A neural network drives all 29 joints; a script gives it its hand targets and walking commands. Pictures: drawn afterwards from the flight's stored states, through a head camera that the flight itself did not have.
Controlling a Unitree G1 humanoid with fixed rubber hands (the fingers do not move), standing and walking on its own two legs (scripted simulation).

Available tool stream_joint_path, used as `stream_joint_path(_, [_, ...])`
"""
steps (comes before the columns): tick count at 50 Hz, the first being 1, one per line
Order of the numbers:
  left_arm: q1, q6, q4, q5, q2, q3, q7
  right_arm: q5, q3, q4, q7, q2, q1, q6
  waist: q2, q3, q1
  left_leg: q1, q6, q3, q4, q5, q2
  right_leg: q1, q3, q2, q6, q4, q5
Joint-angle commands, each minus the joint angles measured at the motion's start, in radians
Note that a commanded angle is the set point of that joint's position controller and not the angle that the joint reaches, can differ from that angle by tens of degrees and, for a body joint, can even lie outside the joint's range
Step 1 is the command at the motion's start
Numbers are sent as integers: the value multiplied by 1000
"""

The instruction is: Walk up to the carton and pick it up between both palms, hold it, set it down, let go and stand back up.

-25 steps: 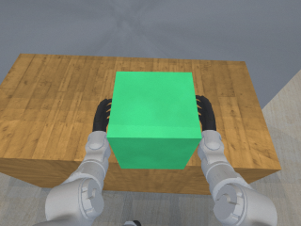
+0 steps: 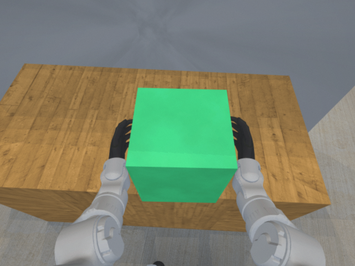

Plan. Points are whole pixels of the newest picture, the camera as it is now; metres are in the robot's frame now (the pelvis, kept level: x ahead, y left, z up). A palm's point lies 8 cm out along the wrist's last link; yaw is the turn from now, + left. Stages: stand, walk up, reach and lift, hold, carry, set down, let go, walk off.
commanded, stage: reach and lift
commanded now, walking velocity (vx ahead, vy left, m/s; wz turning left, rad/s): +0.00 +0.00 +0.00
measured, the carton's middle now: (180, 150) +0.41 +0.05 -0.05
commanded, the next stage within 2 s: none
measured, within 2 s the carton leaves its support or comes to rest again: leaves its support in 0.98 s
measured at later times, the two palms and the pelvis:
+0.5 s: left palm (119, 152) +0.37 +0.20 -0.02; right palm (244, 152) +0.39 -0.10 +0.00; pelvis +0.00 +0.00 +0.00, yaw +0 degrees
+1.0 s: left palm (114, 159) +0.36 +0.21 -0.02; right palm (242, 151) +0.39 -0.09 +0.01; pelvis +0.00 +0.00 +0.00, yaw +0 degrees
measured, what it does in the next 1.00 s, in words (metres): stands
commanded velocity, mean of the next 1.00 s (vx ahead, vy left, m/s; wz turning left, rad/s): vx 0.00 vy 0.00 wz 0.00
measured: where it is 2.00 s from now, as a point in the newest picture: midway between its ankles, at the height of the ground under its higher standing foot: outside the picture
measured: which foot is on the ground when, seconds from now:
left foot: down 0.00-1.00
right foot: down 0.00-1.00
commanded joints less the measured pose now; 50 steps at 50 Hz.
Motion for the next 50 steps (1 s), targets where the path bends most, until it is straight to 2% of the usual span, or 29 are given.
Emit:
stream_joint_path(1, [-485,-50,-39,90,-474,-224,-119,-138,307,61,142,585,-438,-35,63,-584,41,376,-36,51,32,500,-17,175,-33,-7,10,-16,434])
stream_joint_path(4, [-479,-45,-34,100,-485,-229,-115,-140,302,79,141,586,-426,-36,84,-571,38,395,-43,49,31,503,-14,155,-39,-3,6,-33,389])
stream_joint_path(7, [-482,-46,-44,89,-483,-231,-113,-129,314,68,140,580,-436,-40,75,-575,41,415,-45,44,29,516,-12,139,-42,0,0,-41,375])
stream_joint_path(9, [-465,-48,-24,97,-488,-232,-112,-128,326,76,138,589,-426,-40,78,-572,51,403,-41,53,29,530,-11,150,-40,-1,9,-39,404])
stream_joint_path(10, [-466,-47,-28,94,-491,-230,-112,-128,322,83,137,584,-419,-40,81,-559,40,395,-42,52,27,520,-14,159,-36,-3,8,-38,408])
stream_joint_path(12, [-459,-46,-18,96,-488,-228,-115,-119,338,82,137,584,-421,-40,82,-553,46,385,-44,49,22,514,-17,165,-37,-3,9,-36,418])
stream_joint_path(17, [-485,-63,-33,73,-484,-237,-115,-135,338,83,132,581,-412,-51,53,-561,32,360,-37,49,9,487,-15,183,-34,-5,15,-35,433])
stream_joint_path(18, [-498,-64,-34,73,-480,-237,-117,-134,345,87,134,587,-423,-51,54,-566,41,363,-38,47,3,486,-16,186,-33,-7,13,-36,428])
stream_joint_path(20, [-485,-61,-19,76,-485,-243,-117,-134,339,99,131,578,-412,-55,68,-559,33,388,-45,51,5,486,-16,169,-39,-3,12,-46,417])
stream_joint_path(21, [-480,-62,-26,80,-486,-244,-117,-132,340,93,131,581,-412,-56,78,-565,43,389,-43,53,5,486,-15,168,-37,-7,9,-47,410])
stream_joint_path(22, [-488,-66,-25,82,-483,-244,-116,-131,347,91,128,584,-416,-59,65,-569,47,387,-43,51,5,492,-15,172,-38,-1,11,-48,410])
stream_joint_path(24, [-498,-76,-40,62,-491,-265,-112,-116,366,81,126,583,-423,-70,82,-600,41,387,-44,53,11,512,-15,186,-29,-3,9,-43,447])
stream_joint_path(27, [-518,-96,-38,50,-506,-284,-107,-116,403,65,122,599,-450,-92,68,-651,49,385,-50,53,5,524,-16,201,-38,0,16,-39,473])
stream_joint_path(31, [-581,-129,-60,12,-523,-327,-111,-96,448,61,113,605,-479,-125,61,-698,34,382,-51,47,11,558,-20,232,-34,2,28,-21,566])
stream_joint_path(32, [-579,-134,-60,5,-533,-344,-110,-89,461,58,111,606,-480,-133,75,-693,33,388,-58,51,15,584,-20,238,-32,1,29,-21,594])
stream_joint_path(33, [-586,-138,-60,5,-534,-350,-112,-88,466,67,109,605,-482,-140,65,-706,27,402,-60,50,15,583,-21,233,-37,3,32,-21,602])
stream_joint_path(34, [-577,-139,-49,4,-531,-347,-114,-79,478,59,107,610,-488,-146,65,-700,41,402,-60,49,16,583,-23,230,-35,4,33,-21,609])
stream_joint_path(36, [-581,-136,-46,-6,-547,-366,-115,-73,486,67,103,593,-483,-150,66,-701,24,420,-63,46,7,584,-23,226,-42,11,38,-30,616])
stream_joint_path(37, [-577,-139,-55,-12,-545,-373,-116,-66,503,72,102,601,-481,-151,71,-711,29,418,-66,47,6,584,-26,228,-36,7,36,-32,626])
stream_joint_path(43, [-649,-146,-85,-87,-577,-460,-114,-13,565,52,96,620,-515,-134,87,-753,19,450,-72,34,15,579,-27,178,-33,24,33,-34,580])
stream_joint_path(44, [-665,-147,-89,-95,-589,-478,-114,-9,564,55,95,616,-523,-129,103,-768,9,471,-76,34,15,569,-29,169,-29,25,35,-37,561])
stream_joint_path(47, [-711,-145,-99,-137,-595,-503,-116,18,581,46,97,627,-532,-98,102,-761,4,461,-74,27,10,525,-29,158,-21,24,29,-38,515])
stream_joint_path(49, [-736,-138,-127,-160,-615,-539,-113,46,595,31,96,634,-546,-78,124,-774,-15,485,-78,30,17,525,-35,139,-19,27,27,-41,510])
stream_joint_path(50, [-743,-132,-135,-169,-621,-551,-112,58,615,11,96,646,-563,-67,124,-791,-6,488,-78,26,25,538,-36,136,-15,31,26,-37,502])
